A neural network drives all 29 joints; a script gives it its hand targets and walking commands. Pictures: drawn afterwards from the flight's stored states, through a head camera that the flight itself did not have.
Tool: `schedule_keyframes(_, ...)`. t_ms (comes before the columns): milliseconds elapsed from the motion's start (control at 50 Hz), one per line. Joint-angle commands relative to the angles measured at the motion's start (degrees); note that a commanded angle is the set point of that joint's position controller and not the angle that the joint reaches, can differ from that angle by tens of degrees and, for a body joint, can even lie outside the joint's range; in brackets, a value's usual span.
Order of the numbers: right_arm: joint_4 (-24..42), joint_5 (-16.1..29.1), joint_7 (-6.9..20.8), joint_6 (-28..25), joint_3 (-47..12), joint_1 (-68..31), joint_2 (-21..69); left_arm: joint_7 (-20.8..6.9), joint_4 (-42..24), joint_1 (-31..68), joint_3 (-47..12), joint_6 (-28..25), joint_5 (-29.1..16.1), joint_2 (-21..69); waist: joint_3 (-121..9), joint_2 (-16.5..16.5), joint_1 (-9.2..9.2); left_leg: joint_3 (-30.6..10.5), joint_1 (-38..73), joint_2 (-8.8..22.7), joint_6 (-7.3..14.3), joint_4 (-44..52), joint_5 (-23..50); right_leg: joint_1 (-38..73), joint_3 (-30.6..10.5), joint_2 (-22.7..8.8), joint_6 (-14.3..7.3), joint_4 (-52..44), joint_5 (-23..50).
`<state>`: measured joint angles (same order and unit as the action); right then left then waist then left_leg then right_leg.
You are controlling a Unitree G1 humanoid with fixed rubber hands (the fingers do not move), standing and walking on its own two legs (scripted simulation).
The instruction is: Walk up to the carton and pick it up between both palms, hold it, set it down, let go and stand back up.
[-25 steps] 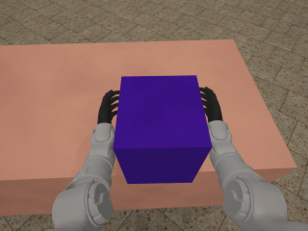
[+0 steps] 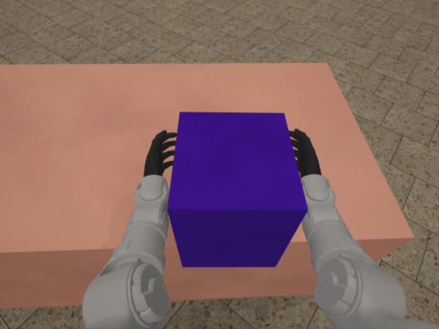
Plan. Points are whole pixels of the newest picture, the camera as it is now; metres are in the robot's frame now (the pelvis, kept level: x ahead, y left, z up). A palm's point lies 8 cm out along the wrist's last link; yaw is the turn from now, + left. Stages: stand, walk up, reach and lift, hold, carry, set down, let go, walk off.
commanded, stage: reach and lift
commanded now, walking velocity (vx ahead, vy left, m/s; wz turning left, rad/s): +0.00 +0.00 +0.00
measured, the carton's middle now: (230, 194) +0.39 -0.01 +0.00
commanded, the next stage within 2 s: none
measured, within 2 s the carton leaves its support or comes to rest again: leaves its support in 1.02 s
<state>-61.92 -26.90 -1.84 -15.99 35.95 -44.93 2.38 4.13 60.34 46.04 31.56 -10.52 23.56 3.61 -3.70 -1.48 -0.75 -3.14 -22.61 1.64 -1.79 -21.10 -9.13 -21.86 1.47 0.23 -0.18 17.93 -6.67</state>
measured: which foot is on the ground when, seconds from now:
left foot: down 0.00-1.00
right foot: down 0.00-1.00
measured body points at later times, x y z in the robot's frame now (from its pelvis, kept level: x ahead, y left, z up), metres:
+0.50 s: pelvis +0.00 +0.00 +0.00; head +0.06 +0.02 +0.45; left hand +0.43 +0.14 +0.04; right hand +0.42 -0.16 +0.05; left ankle +0.00 +0.14 -0.75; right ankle +0.01 -0.12 -0.75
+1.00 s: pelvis +0.00 +0.00 +0.00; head +0.06 +0.02 +0.45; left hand +0.43 +0.14 +0.05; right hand +0.41 -0.16 +0.05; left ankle +0.00 +0.14 -0.75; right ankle +0.01 -0.12 -0.75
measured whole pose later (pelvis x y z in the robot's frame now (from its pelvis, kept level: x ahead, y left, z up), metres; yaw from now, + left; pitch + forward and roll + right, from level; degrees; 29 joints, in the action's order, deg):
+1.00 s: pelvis +0.00 +0.00 +0.00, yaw +0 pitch +11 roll -1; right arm -61.8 -24.7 -3.0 -18.8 35.2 -42.7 2.6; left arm 4.7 60.3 46.0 29.3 -10.6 23.9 3.7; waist -4.3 -1.7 -0.5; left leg -3.1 -22.6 1.6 -1.8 -21.1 -9.1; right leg -21.8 1.6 0.2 -0.2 17.9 -6.7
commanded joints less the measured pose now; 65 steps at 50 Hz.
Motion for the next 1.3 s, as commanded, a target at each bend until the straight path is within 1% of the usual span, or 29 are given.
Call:
schedule_keyframes(0, 5.8, -4.9, 7.8, -3.3, -10.4, -24.0, 26.8, -4.9, -6.7, 21.9, -10.3, -0.9, 4.3, 28.0, -26.9, 1.9, -0.55, 9.6, 11.3, -1.9, -1.5, 3.3, 15.3, 22.4, 4.6, 1.3, 0.5, 0.2, 15.5)
schedule_keyframes(40, 5.5, -5.1, 7.8, -3.4, -10.6, -23.9, 27.3, -5.0, -6.7, 21.8, -10.6, -1.1, 4.3, 27.9, -26.9, 1.7, -0.90, 9.6, 11.1, -1.9, -1.4, 3.4, 14.8, 22.4, 4.7, 1.2, 0.5, 0.2, 15.7)
schedule_keyframes(60, 5.4, -4.9, 7.8, -3.4, -10.8, -23.8, 27.3, -5.0, -6.8, 21.8, -10.3, -1.1, 4.4, 27.7, -26.7, 1.6, -0.34, 9.7, 10.8, -1.9, -1.3, 3.4, 15.2, 22.7, 4.7, 1.2, 0.5, 0.3, 15.9)
schedule_keyframes(180, 5.5, -5.0, 7.7, -3.5, -10.9, -24.5, 27.8, -5.0, -6.0, 22.2, -10.2, -1.1, 4.4, 27.6, -26.8, 1.4, -0.40, 9.9, 9.2, -2.0, -1.1, 3.6, 13.4, 23.4, 4.5, 1.0, 0.5, 0.5, 15.7)
schedule_keyframes(200, 5.3, -4.6, 7.7, -3.6, -11.3, -24.4, 27.9, -5.0, -6.0, 21.7, -10.4, -1.2, 4.3, 27.9, -26.9, 1.9, -0.18, 9.8, 9.5, -2.0, -1.1, 3.4, 14.3, 23.3, 4.5, 1.0, 0.5, 0.6, 16.3)
schedule_keyframes(260, 5.4, -4.8, 7.6, -3.7, -11.3, -24.6, 27.9, -5.1, -6.0, 21.8, -10.6, -1.1, 4.3, 27.8, -26.6, 1.6, -0.60, 9.7, 9.1, -2.1, -1.1, 3.6, 13.7, 24.0, 4.6, 1.0, 0.6, 0.7, 16.6)
schedule_keyframes(340, 5.2, -4.3, 7.6, -3.8, -11.9, -25.0, 28.3, -5.0, -5.8, 22.0, -10.7, -1.2, 4.2, 27.6, -27.3, 2.0, -0.18, 9.8, 8.4, -2.1, -1.1, 3.4, 13.5, 23.7, 4.6, 0.9, 0.4, 1.0, 16.4)
schedule_keyframes(400, 5.3, -4.4, 7.5, -3.8, -12.1, -25.0, 28.9, -5.0, -5.5, 21.8, -10.6, -1.3, 4.3, 27.5, -27.1, 1.0, -0.13, 9.9, 7.3, -2.2, -0.7, 3.9, 12.4, 24.8, 4.4, 0.7, 0.6, 1.1, 17.1)
schedule_keyframes(420, 5.3, -4.1, 7.5, -3.7, -12.5, -24.6, 29.1, -5.0, -5.6, 21.5, -10.7, -1.3, 4.3, 27.5, -27.0, 1.4, 0.04, 9.9, 7.3, -2.2, -0.8, 3.7, 12.9, 25.0, 4.3, 0.7, 0.6, 1.1, 17.3)
schedule_keyframes(480, 4.8, -3.9, 7.5, -3.7, -12.5, -24.8, 28.9, -4.9, -5.4, 21.4, -10.8, -1.3, 4.2, 27.5, -26.5, 1.0, -0.09, 9.9, 7.3, -2.1, -0.7, 3.8, 12.7, 24.9, 4.4, 0.7, 0.7, 1.0, 17.1)
schedule_keyframes(500, 5.2, -4.0, 7.3, -3.9, -12.6, -24.8, 29.2, -5.0, -5.6, 21.9, -11.6, -1.4, 3.9, 27.6, -27.6, 1.5, -0.60, 9.8, 6.9, -2.2, -0.9, 3.6, 12.7, 25.1, 4.5, 0.7, 0.6, 1.1, 17.5)
schedule_keyframes(580, 4.7, -3.4, 7.1, -4.2, -13.3, -25.0, 29.6, -4.8, -4.9, 21.4, -11.8, -1.5, 3.7, 28.0, -28.1, 1.8, -0.09, 9.8, 7.2, -2.1, -0.9, 3.3, 13.5, 24.5, 4.4, 0.8, 0.4, 1.2, 17.9)
schedule_keyframes(660, 4.7, -3.1, 6.9, -4.2, -14.3, -24.9, 29.9, -4.9, -4.8, 21.2, -12.1, -1.7, 3.2, 28.0, -28.1, 0.8, 0.06, 9.9, 6.3, -2.3, -0.7, 3.5, 13.1, 26.4, 4.2, 0.7, 0.7, 1.4, 19.5)
schedule_keyframes(680, 4.8, -3.0, 6.8, -4.4, -14.4, -25.1, 30.1, -4.9, -4.5, 21.5, -12.6, -1.7, 3.1, 27.9, -28.5, 1.0, -0.28, 9.9, 6.2, -2.3, -0.7, 3.3, 13.0, 26.3, 4.3, 0.7, 0.7, 1.6, 20.0)
schedule_keyframes(720, 4.4, -2.5, 6.6, -4.9, -15.1, -25.5, 30.3, -4.8, -4.6, 21.7, -13.4, -1.9, 2.8, 28.7, -29.6, 1.5, -0.29, 9.7, 6.7, -2.2, -1.1, 3.0, 14.3, 26.2, 4.2, 0.8, 0.6, 1.7, 21.1)
schedule_keyframes(740, 4.7, -2.3, 6.6, -5.2, -15.6, -26.4, 30.5, -4.8, -5.0, 22.8, -13.7, -2.1, 2.4, 28.8, -31.0, 1.4, 0.12, 9.7, 6.2, -2.2, -1.0, 2.8, 14.4, 26.6, 4.2, 0.8, 0.6, 1.9, 21.3)
schedule_keyframes(780, 4.3, -1.7, 6.3, -5.2, -16.7, -25.5, 30.8, -4.7, -4.7, 21.9, -14.6, -2.1, 2.1, 29.0, -30.8, 1.1, -0.16, 9.5, 6.8, -2.3, -1.0, 2.8, 15.0, 27.4, 4.1, 0.8, 0.7, 2.0, 23.0)
schedule_keyframes(840, 4.3, -0.7, 6.0, -5.8, -18.3, -26.7, 30.6, -4.5, -4.9, 22.7, -16.5, -2.2, 1.0, 29.7, -32.3, 1.8, 0.02, 9.3, 7.6, -2.1, -1.4, 2.1, 16.9, 27.1, 4.2, 1.0, 0.6, 2.2, 23.9)
schedule_keyframes(940, 4.9, 1.0, 5.5, -6.0, -22.0, -27.7, 31.4, -4.4, -4.6, 22.8, -18.3, -1.9, -0.3, 30.4, -34.2, 1.0, 0.98, 9.3, 7.4, -2.0, -1.3, 1.7, 17.5, 28.5, 3.9, 1.0, 0.8, 2.4, 25.9)
schedule_keyframes(980, 4.9, 1.7, 5.1, -6.2, -22.9, -27.4, 31.2, -4.5, -4.8, 23.1, -19.9, -1.9, -0.9, 30.8, -34.4, 1.3, 0.17, 9.0, 7.8, -2.0, -1.5, 1.5, 18.0, 29.1, 3.9, 1.1, 0.6, 2.5, 27.0)
schedule_keyframes(1000, 5.2, 2.2, 5.0, -6.0, -23.5, -27.6, 31.2, -4.5, -4.1, 22.2, -19.7, -1.5, -0.9, 30.9, -33.7, 1.1, 0.56, 9.0, 7.7, -2.0, -1.4, 1.7, 17.7, 29.5, 3.7, 1.0, 0.7, 2.4, 27.2)
schedule_keyframes(1020, 5.4, 2.1, 4.9, -6.1, -23.7, -28.7, 31.4, -4.6, -4.7, 23.6, -19.9, -1.6, -1.0, 30.8, -34.2, 0.8, 0.32, 9.0, 7.5, -2.1, -1.3, 1.7, 17.5, 29.9, 3.9, 1.0, 0.8, 2.4, 27.0)
schedule_keyframes(1120, 6.3, 5.2, 4.3, -5.2, -26.9, -29.1, 31.3, -4.9, -3.8, 22.3, -21.7, 0.0, -2.4, 32.4, -31.6, 0.8, 0.45, 8.6, 9.0, -2.1, -1.3, 2.0, 16.8, 30.2, 3.7, 1.1, 0.7, 1.4, 25.9)
schedule_keyframes(1140, 6.5, 5.6, 4.1, -4.7, -27.0, -28.9, 31.1, -5.2, -3.3, 22.9, -21.5, 0.4, -2.5, 31.9, -30.6, 0.5, -0.09, 8.7, 8.6, -2.3, -1.1, 2.3, 14.9, 30.6, 3.7, 1.0, 0.8, 1.1, 24.7)
schedule_keyframes(1160, 6.4, 6.3, 4.1, -4.2, -27.9, -29.5, 31.8, -5.2, -3.9, 23.1, -21.6, 0.7, -2.6, 32.1, -30.2, 0.7, 0.60, 8.7, 8.6, -2.3, -0.9, 2.6, 14.3, 30.6, 3.6, 0.9, 0.8, 0.9, 23.7)
schedule_keyframes(1180, 6.8, 6.9, 4.0, -4.0, -28.3, -29.6, 31.5, -5.2, -4.5, 23.9, -22.2, 0.9, -3.0, 32.4, -30.2, 0.8, 0.35, 8.6, 9.0, -2.3, -1.0, 2.5, 14.5, 30.2, 3.7, 1.1, 0.7, 0.8, 22.8)
schedule_keyframes(1200, 7.8, 8.0, 3.9, -3.8, -29.3, -30.9, 31.7, -5.1, -5.6, 24.4, -22.8, 1.2, -3.4, 33.0, -30.8, 1.2, 0.59, 8.5, 9.8, -2.3, -1.1, 2.4, 15.3, 30.2, 3.7, 1.2, 0.7, 0.8, 22.7)
schedule_keyframes(1260, 8.9, 10.4, 3.8, -2.2, -30.9, -32.0, 31.6, -5.3, -6.2, 25.9, -23.8, 2.4, -4.5, 33.3, -29.4, 1.1, 0.13, 8.2, 10.9, -2.2, -0.9, 2.6, 13.6, 28.7, 3.8, 1.3, 0.7, 0.0, 19.5)
schedule_keyframes(1280, 9.4, 11.0, 3.7, -1.6, -31.5, -32.1, 31.6, -5.4, -5.5, 25.0, -23.7, 3.2, -4.6, 33.5, -28.4, 0.7, 0.53, 8.3, 11.4, -2.3, -0.8, 2.8, 13.2, 28.3, 3.7, 1.4, 0.7, -0.4, 18.4)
